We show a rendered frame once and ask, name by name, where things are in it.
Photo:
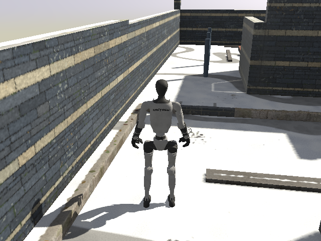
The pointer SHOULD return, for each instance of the left robot hand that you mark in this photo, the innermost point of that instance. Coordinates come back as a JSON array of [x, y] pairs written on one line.
[[136, 141]]

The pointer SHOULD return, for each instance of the right robot forearm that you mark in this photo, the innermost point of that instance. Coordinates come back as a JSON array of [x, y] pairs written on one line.
[[185, 132]]

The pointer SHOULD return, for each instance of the left robot upper arm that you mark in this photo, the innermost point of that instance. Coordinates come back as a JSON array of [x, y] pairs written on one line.
[[142, 115]]

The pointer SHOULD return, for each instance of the right robot upper arm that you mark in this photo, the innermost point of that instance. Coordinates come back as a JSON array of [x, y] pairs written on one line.
[[179, 114]]

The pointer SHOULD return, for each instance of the right robot thigh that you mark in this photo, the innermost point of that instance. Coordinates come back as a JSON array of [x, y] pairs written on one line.
[[172, 153]]

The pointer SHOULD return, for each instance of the robot head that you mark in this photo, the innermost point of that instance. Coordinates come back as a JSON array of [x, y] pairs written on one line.
[[161, 88]]

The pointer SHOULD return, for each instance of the left robot forearm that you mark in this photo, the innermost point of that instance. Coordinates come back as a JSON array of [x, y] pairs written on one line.
[[136, 132]]

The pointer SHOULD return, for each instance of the right robot hand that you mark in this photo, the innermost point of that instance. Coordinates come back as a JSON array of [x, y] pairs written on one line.
[[183, 140]]

